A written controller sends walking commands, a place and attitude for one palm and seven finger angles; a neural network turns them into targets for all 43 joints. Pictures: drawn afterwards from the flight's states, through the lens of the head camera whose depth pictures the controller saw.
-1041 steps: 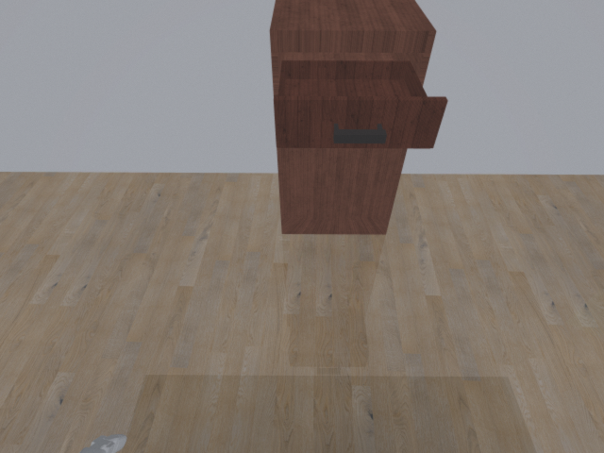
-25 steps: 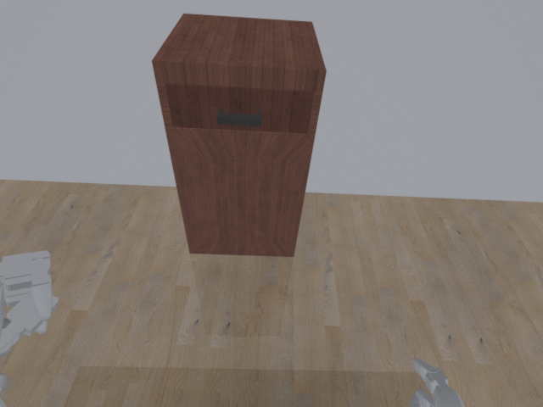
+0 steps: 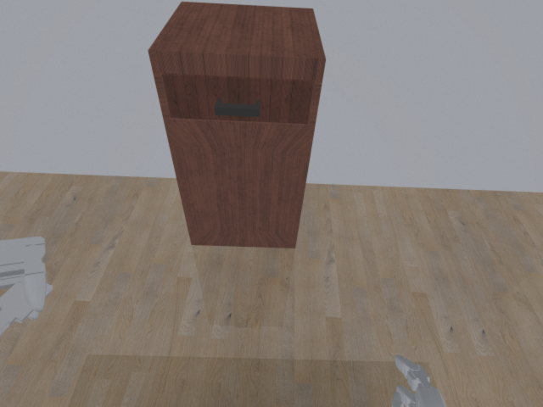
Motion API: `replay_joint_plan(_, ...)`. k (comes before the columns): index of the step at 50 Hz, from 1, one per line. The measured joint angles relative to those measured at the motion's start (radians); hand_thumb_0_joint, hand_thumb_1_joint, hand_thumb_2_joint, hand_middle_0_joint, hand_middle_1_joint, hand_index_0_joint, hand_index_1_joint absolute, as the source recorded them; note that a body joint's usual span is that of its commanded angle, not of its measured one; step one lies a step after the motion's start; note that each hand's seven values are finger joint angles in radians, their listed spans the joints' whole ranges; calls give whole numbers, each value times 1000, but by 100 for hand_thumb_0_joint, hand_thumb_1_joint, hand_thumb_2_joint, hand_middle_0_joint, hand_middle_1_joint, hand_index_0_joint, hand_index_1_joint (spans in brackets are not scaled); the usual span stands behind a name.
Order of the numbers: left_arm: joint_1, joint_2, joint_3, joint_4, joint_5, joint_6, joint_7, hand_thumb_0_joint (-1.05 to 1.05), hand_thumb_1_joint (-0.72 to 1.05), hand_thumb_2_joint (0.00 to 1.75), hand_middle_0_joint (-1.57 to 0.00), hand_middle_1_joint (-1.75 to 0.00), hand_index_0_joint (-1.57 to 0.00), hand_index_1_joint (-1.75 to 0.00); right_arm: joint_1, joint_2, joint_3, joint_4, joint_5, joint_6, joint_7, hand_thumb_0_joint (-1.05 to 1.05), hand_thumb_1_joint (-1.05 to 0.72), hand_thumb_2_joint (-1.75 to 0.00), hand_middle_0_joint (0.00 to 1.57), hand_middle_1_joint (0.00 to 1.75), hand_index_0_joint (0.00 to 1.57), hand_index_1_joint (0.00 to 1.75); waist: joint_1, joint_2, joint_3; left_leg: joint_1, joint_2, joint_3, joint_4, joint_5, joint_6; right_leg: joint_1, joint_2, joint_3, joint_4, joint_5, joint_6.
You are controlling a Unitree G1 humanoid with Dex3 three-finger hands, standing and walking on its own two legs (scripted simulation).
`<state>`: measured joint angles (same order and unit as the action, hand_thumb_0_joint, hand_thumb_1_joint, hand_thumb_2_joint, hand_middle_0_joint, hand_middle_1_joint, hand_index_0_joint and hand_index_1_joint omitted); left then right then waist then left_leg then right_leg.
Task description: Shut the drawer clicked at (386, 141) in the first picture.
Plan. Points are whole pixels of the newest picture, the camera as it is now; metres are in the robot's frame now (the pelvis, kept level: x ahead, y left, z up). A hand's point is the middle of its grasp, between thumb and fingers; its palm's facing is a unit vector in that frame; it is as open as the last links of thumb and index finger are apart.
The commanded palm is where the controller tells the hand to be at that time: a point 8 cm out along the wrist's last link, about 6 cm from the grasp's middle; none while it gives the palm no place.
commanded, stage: let the arm hang, fingers relaxed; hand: left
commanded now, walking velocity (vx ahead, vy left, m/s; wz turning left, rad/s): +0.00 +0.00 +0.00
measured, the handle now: (238, 106) +0.91 +0.13 -0.02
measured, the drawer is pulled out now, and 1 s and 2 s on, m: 0.00 0.00 0.00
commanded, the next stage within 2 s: look to check the result in 1.12 s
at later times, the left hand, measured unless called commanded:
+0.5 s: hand out of the picture +0.03 +0.21 -0.16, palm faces +0.05 -0.96 -0.26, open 4.3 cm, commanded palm none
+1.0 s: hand out of the picture +0.03 +0.20 -0.16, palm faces +0.02 -0.98 -0.20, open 7.3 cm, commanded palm none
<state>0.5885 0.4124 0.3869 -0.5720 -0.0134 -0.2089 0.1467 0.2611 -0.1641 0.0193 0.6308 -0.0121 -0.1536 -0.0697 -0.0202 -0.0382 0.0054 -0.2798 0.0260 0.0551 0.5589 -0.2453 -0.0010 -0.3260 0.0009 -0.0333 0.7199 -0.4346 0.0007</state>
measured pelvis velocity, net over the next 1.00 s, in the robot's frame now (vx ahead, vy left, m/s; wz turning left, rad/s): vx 0.02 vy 0.03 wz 0.00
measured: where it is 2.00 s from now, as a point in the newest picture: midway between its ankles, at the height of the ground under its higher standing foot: outside the picture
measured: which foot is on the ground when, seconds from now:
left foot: down 0.00-1.00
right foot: down 0.00-1.00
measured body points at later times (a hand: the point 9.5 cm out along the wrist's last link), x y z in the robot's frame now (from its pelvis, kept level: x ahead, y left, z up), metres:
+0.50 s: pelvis +0.01 +0.00 +0.01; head +0.03 +0.00 +0.46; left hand +0.02 +0.26 -0.14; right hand +0.02 -0.24 -0.14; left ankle +0.03 +0.13 -0.73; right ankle +0.03 -0.10 -0.73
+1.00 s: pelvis +0.02 +0.03 +0.01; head +0.03 +0.02 +0.46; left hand +0.03 +0.25 -0.14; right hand +0.01 -0.19 -0.15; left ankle +0.03 +0.13 -0.73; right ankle +0.03 -0.10 -0.73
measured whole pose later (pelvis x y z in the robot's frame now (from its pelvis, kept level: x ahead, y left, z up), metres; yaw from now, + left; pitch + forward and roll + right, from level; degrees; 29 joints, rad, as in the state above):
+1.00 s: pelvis +0.02 +0.03 +0.01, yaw +0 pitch -1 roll +0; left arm 0.24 0.15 0.01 1.13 0.01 0.00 0.03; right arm 0.28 -0.14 -0.02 1.13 -0.02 0.00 -0.02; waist -0.01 0.01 0.04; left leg -0.18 0.02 0.10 0.40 -0.20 0.02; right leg -0.19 -0.03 -0.04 0.40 -0.20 0.01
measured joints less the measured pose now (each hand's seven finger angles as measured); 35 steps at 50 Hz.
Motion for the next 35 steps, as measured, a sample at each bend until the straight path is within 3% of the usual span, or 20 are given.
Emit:
replay_joint_plan(1,9,11,13,-6,-1,0,2,1,88,90,-141,-160,-141,-160,3,5,7,-7,2,-2,5,1,-90,-90,20,30,20,30,2,1,1,-3,3,1,6,-4,-6,24,-3,-5,-75,38,1)
replay_joint_plan(2,-11,22,2,38,11,-11,-12,1,88,90,-141,-160,-141,-160,1,0,3,3,2,-10,24,1,-90,-90,20,30,20,30,12,8,-5,-26,3,3,35,-14,-6,20,-11,-15,-116,166,-16)
replay_joint_plan(3,-61,19,-44,131,24,4,-38,0,89,90,-141,-160,-141,-160,-9,-13,-10,27,6,1,45,1,-90,-90,20,30,20,30,19,35,-13,-50,9,-3,70,-42,-8,5,-8,-26,-101,199,-30)
replay_joint_plan(6,-209,-57,-195,526,40,135,-102,0,89,90,-138,-158,-138,-158,-35,-55,-34,114,7,83,77,1,-90,-90,20,30,20,30,6,104,-59,-90,12,-18,125,-86,-3,-17,-19,-56,-51,122,-36)
replay_joint_plan(8,-274,-126,-257,775,45,210,-118,0,90,90,-135,-154,-135,-154,-35,-71,-38,150,-4,126,85,0,-90,-90,20,30,20,30,-6,123,-67,-90,17,-27,141,-67,1,-20,-23,-70,-24,90,-32)
replay_joint_plan(12,-307,-221,-344,1129,45,277,-132,0,90,90,-124,-144,-123,-144,-16,-53,-34,210,-20,172,88,1,-91,-90,20,30,20,30,-17,57,-22,-52,6,-18,127,-79,-17,3,-36,-62,-12,78,-29)
replay_joint_plan(14,-296,-257,-363,1244,37,276,-124,1,90,90,-117,-138,-117,-137,0,-41,-30,237,-23,176,84,1,-91,-90,20,30,20,30,-17,29,1,-37,12,-17,95,-63,-18,17,-28,-62,-48,98,-29)
replay_joint_plan(15,-301,-256,-340,1268,32,258,-100,1,90,90,-114,-138,-113,-133,12,-35,-30,251,-23,176,80,1,-91,-90,20,30,20,30,-11,20,12,-37,16,-23,79,-53,-17,25,-21,-68,-74,113,-32)
replay_joint_plan(19,-315,-196,-337,1373,27,235,-116,1,90,90,-100,-127,-99,-118,39,-25,-30,313,-23,186,70,0,-91,-90,20,30,20,30,14,17,41,-25,30,-29,5,-7,-20,51,-1,-77,-181,174,-38)
replay_joint_plan(25,-286,-182,-360,1537,24,237,-128,1,90,90,-77,-97,-76,-93,55,-30,-41,378,-15,186,60,0,-91,-90,20,30,20,30,13,53,45,13,29,-12,-61,18,-12,91,2,-62,-264,216,-29)
replay_joint_plan(35,-307,-228,-384,1663,19,223,-124,0,90,90,-39,-51,-38,-51,26,5,-32,452,-6,170,56,0,-91,-90,20,30,20,30,20,66,44,71,11,18,-127,40,4,132,-13,-34,-312,238,-10)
